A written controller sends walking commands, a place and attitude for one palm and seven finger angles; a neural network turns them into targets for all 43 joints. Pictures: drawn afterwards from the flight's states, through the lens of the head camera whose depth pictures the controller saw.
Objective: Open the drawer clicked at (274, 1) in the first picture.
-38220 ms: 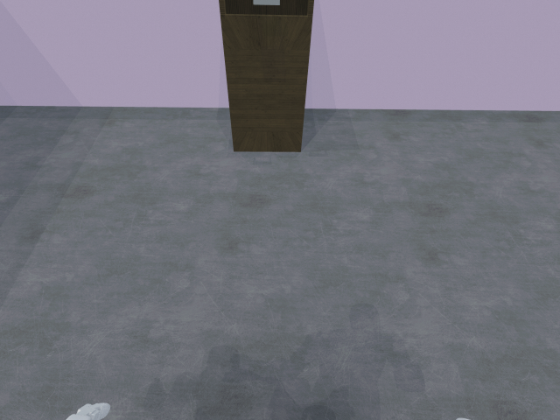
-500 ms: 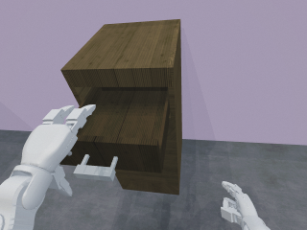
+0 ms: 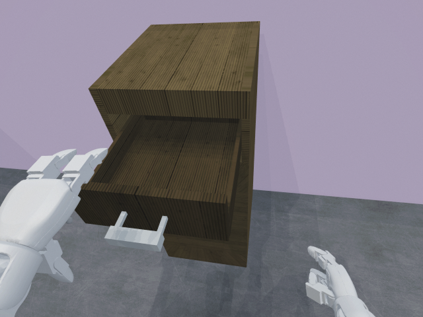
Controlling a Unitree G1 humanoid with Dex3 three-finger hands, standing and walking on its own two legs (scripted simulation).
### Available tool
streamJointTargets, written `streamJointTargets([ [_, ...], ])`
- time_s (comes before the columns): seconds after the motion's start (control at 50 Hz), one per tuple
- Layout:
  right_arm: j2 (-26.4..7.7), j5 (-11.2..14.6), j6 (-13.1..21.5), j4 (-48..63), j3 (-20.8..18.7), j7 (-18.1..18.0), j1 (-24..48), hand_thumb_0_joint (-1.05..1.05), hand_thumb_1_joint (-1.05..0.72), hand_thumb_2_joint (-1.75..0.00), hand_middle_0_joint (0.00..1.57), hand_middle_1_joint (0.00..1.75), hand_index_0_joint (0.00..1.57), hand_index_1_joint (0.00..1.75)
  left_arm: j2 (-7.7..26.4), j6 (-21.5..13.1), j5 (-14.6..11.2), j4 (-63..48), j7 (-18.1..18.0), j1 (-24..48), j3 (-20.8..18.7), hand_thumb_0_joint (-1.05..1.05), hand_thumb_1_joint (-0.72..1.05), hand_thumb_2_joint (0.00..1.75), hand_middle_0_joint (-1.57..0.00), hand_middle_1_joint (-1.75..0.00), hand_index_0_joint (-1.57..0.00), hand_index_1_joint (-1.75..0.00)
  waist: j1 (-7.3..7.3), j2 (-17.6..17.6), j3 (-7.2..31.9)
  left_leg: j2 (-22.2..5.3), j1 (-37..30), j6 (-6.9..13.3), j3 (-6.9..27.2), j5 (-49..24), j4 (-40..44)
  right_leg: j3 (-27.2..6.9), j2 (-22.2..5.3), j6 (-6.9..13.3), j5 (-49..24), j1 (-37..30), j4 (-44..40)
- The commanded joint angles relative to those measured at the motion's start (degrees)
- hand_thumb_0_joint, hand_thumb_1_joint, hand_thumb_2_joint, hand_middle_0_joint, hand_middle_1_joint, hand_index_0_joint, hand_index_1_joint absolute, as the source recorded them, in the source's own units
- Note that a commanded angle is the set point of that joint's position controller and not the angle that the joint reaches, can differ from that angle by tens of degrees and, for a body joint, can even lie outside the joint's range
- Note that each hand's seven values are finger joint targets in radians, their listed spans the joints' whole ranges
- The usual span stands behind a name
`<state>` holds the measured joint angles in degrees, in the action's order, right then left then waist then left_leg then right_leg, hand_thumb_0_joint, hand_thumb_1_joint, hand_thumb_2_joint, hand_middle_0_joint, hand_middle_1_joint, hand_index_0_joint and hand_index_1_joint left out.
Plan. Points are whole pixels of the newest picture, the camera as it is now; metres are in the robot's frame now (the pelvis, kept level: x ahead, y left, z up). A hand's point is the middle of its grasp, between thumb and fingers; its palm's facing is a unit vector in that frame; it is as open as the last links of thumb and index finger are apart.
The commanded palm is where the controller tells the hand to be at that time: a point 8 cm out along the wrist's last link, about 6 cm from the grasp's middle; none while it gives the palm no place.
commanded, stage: draw the hand back to the body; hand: left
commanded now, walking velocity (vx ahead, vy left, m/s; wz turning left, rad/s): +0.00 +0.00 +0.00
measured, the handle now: (139, 228) +0.26 +0.20 +0.03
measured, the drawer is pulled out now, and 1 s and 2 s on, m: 0.24 0.24 0.24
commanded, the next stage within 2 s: step back with the hand held close in 0.98 s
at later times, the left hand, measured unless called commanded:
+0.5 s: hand (79, 193) +0.21 +0.21 +0.21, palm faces +0.35 -0.84 -0.42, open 12.5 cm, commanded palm +0.16 +0.27 +0.23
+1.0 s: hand (74, 202) +0.20 +0.21 +0.21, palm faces +0.43 -0.80 -0.41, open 7.6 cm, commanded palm +0.15 +0.26 +0.23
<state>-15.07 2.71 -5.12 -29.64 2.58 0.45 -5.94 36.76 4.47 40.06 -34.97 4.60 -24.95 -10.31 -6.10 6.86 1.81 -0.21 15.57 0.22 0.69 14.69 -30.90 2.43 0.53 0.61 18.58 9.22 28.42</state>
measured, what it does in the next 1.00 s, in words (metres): stands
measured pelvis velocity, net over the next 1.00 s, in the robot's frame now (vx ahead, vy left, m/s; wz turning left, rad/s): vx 0.02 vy -0.02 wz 0.00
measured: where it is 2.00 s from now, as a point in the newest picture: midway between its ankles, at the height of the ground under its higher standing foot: outside the picture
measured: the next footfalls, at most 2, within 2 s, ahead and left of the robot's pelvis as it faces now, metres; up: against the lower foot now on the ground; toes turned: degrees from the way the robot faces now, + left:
none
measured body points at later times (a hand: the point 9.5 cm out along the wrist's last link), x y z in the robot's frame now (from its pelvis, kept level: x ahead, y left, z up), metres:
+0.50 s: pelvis +0.02 +0.00 +0.00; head +0.01 -0.02 +0.45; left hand +0.19 +0.25 +0.23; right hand +0.20 -0.22 -0.09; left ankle +0.02 +0.12 -0.73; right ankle -0.04 -0.11 -0.73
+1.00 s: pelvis +0.02 -0.02 +0.01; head +0.00 -0.05 +0.45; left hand +0.17 +0.25 +0.23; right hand +0.22 -0.23 -0.08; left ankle +0.02 +0.12 -0.73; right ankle -0.04 -0.11 -0.73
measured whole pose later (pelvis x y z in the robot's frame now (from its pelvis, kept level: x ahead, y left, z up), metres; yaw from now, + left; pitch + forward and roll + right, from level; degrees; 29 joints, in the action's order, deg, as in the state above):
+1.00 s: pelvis +0.02 -0.02 +0.01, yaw +0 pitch -3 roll +0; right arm -12.0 1.7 5.6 -35.2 0.4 -3.4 -10.0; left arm 20.2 -6.8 -5.1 -32.8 -5.5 -29.0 -19.8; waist -3.7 4.6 0.5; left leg -1.0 9.2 -1.2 1.1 14.0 -25.9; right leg 2.8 1.4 2.0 18.2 3.1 23.8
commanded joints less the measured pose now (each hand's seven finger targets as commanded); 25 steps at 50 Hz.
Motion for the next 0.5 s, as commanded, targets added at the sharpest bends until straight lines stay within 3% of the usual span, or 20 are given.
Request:
streamJointTargets([
  [0.0, -1.7, -0.4, 10.4, 9.3, -1.8, -2.8, 3.5, 0.00, -0.90, -0.90, 0.20, 0.30, 0.20, 0.30, -7.7, -8.6, -39.7, -7.5, -7.8, 3.9, -9.2, 0.00, -0.43, 0.33, -0.15, -0.30, -0.15, -0.30, 4.82, -10.4, 1.7, -2.9, -11.9, 1.0, 0.1, -8.0, 4.8, 1.7, 0.2, 0.3, -10.3, 4.8, -5.2],
  [0.02, -2.1, -0.8, 11.1, 8.7, -2.0, -3.7, 3.6, 0.00, -0.90, -0.90, 0.20, 0.30, 0.20, 0.30, -7.7, -10.2, -42.7, -9.8, -9.2, 2.1, -11.1, 0.00, -0.40, 0.34, -0.15, -0.30, -0.15, -0.30, 3.99, -10.7, 2.8, -2.0, -11.7, 0.9, -0.1, -7.9, 5.8, 2.0, 0.1, 0.1, -10.5, 3.2, -6.5],
  [0.04, -2.2, -0.9, 12.5, 8.9, -1.9, -4.1, 4.2, 0.00, -0.90, -0.90, 0.20, 0.30, 0.20, 0.30, -5.7, -11.9, -43.5, -15.6, -10.2, 6.1, -12.1, 0.00, -0.36, 0.36, -0.16, -0.30, -0.16, -0.30, 3.62, -8.3, 5.7, -1.8, -12.2, 0.9, -0.1, -7.9, 6.2, 1.1, -0.9, -0.2, -10.3, 1.5, -6.2],
  [0.06, -2.4, -1.5, 13.6, 7.0, -1.9, -4.7, 4.4, 0.00, -0.90, -0.90, 0.20, 0.30, 0.20, 0.30, -3.0, -12.9, -44.0, -14.1, -11.5, 6.0, -15.4, 0.00, -0.32, 0.37, -0.16, -0.30, -0.16, -0.30, 3.19, -7.5, 4.2, -1.7, -11.6, 0.7, -0.3, -7.3, 6.1, 0.7, -0.8, 0.0, -9.8, 1.8, -6.6],
  [0.08, -1.7, -1.8, 14.4, 7.2, -1.5, -4.8, 3.6, 0.00, -0.90, -0.90, 0.20, 0.30, 0.20, 0.30, -6.5, -14.0, -43.9, -15.1, -11.7, 6.5, -12.5, 0.00, -0.29, 0.39, -0.16, -0.30, -0.16, -0.30, 3.16, -5.0, 5.2, -1.2, -11.3, 0.7, -0.4, -7.7, 6.5, 0.7, -1.1, 0.2, -10.0, 1.1, -6.8],
  [0.12, -1.5, -1.8, 15.1, 5.9, -1.6, -5.0, 3.0, 0.00, -0.90, -0.90, 0.20, 0.30, 0.20, 0.30, -8.6, -14.3, -44.3, -10.8, -12.0, 4.0, -11.6, 0.00, -0.22, 0.42, -0.16, -0.30, -0.16, -0.30, 3.22, -3.8, 1.1, -1.3, -10.2, 0.6, -0.7, -8.0, 6.9, 0.8, -1.0, 0.3, -10.3, 2.2, -7.6],
  [0.14, -1.5, -1.6, 15.5, 6.1, -1.7, -4.8, 3.1, 0.00, -0.90, -0.90, 0.20, 0.30, 0.20, 0.30, -8.2, -14.7, -44.3, -13.5, -12.0, 6.3, -11.5, 0.00, -0.18, 0.43, -0.16, -0.30, -0.16, -0.30, 3.09, -1.4, 1.8, -1.4, -10.5, 0.4, -0.4, -8.7, 7.4, 0.5, -1.5, 0.5, -10.4, 1.3, -7.4],
  [0.16, -1.7, -1.8, 16.0, 5.2, -1.8, -4.9, 3.0, 0.00, -0.90, -0.90, 0.20, 0.30, 0.20, 0.30, -7.6, -14.9, -44.1, -12.3, -12.2, 6.0, -12.2, 0.00, -0.15, 0.45, -0.16, -0.30, -0.16, -0.30, 2.92, -0.7, 0.1, -1.4, -9.8, 0.2, -0.3, -9.5, 7.3, 0.5, -1.2, 0.8, -10.9, 1.3, -7.8],
  [0.18, -1.7, -2.1, 15.9, 4.8, -1.8, -4.7, 2.6, 0.00, -0.90, -0.90, 0.20, 0.30, 0.20, 0.30, -9.4, -15.0, -44.2, -11.1, -12.0, 4.2, -11.0, 0.00, -0.12, 0.47, -0.16, -0.30, -0.16, -0.30, 3.02, 0.7, 0.3, -1.3, -9.7, 0.3, -0.4, -10.4, 7.6, 0.7, -1.2, 0.9, -12.2, 0.9, -7.7],
  [0.24, -1.7, -1.9, 16.4, 5.1, -2.2, -4.0, 2.6, 0.00, -0.90, -0.90, 0.20, 0.30, 0.20, 0.30, -8.9, -15.5, -44.4, -14.5, -11.6, 2.4, -11.3, 0.00, -0.01, 0.51, -0.17, -0.30, -0.17, -0.30, 2.61, 0.1, 3.9, -1.6, -11.1, 0.3, -0.2, -16.1, 6.9, 0.7, -1.4, 1.0, -17.3, -1.5, -6.3],
  [0.32, -2.0, -1.8, 15.7, 4.3, -3.0, -3.6, 2.5, 0.00, -0.90, -0.90, 0.20, 0.30, 0.20, 0.30, -8.7, -15.3, -44.8, -12.8, -11.3, -1.2, -12.8, 0.00, 0.13, 0.57, -0.17, -0.30, -0.17, -0.30, 2.76, -3.0, 3.5, -1.7, -10.6, 0.2, -0.6, -18.6, 6.4, 1.3, -1.0, 0.6, -20.5, -1.6, -6.6],
  [0.36, -2.0, -1.6, 15.8, 4.3, -3.1, -3.8, 3.1, 0.00, -0.90, -0.90, 0.20, 0.30, 0.20, 0.30, -7.4, -15.4, -44.7, -14.1, -11.3, -0.3, -14.1, 0.00, 0.20, 0.60, -0.18, -0.30, -0.18, -0.30, 2.65, -1.5, 4.0, -1.6, -11.1, 0.0, -0.6, -19.3, 6.3, 1.1, -1.1, 0.8, -21.0, -1.8, -6.6],
  [0.42, -2.0, -1.5, 14.9, 4.0, -3.8, -3.9, 2.4, 0.00, -0.90, -0.90, 0.20, 0.30, 0.20, 0.30, -7.8, -15.3, -45.0, -11.4, -11.5, -2.9, -15.1, 0.00, 0.31, 0.64, -0.18, -0.30, -0.18, -0.30, 2.86, -5.1, 4.4, -1.6, -11.5, 0.3, -1.2, -19.3, 5.9, 1.3, -1.0, 0.4, -22.1, -1.2, -6.9],
  [0.44, -2.0, -1.2, 14.8, 4.4, -3.8, -3.9, 2.4, 0.00, -0.90, -0.90, 0.20, 0.30, 0.20, 0.30, -7.4, -15.3, -45.2, -12.7, -11.4, -2.0, -15.2, 0.00, 0.34, 0.66, -0.18, -0.30, -0.18, -0.30, 2.96, -5.0, 5.5, -1.8, -12.1, 0.2, -1.1, -19.3, 6.0, 1.1, -1.3, 0.3, -22.0, -1.6, -6.6],
  [0.46, -2.1, -1.2, 14.9, 4.1, -3.9, -4.1, 2.7, 0.00, -0.90, -0.90, 0.20, 0.30, 0.20, 0.30, -6.9, -15.4, -45.0, -13.1, -11.5, -1.1, -15.6, 0.00, 0.37, 0.68, -0.18, -0.30, -0.18, -0.30, 2.94, -2.5, 5.0, -1.6, -12.3, 0.1, -1.2, -19.5, 5.9, 1.0, -1.2, 0.4, -21.9, -1.4, -7.0],
  [0.48, -2.0, -1.3, 14.5, 3.6, -3.9, -4.1, 2.1, 0.00, -0.90, -0.90, 0.20, 0.30, 0.20, 0.30, -7.5, -15.1, -45.0, -10.4, -11.6, -2.5, -15.7, 0.00, 0.41, 0.69, -0.18, -0.30, -0.18, -0.30, 3.12, -3.1, 3.5, -1.4, -11.7, 0.1, -1.3, -18.3, 6.0, 1.3, -1.0, 0.3, -21.0, -0.4, -7.6],
])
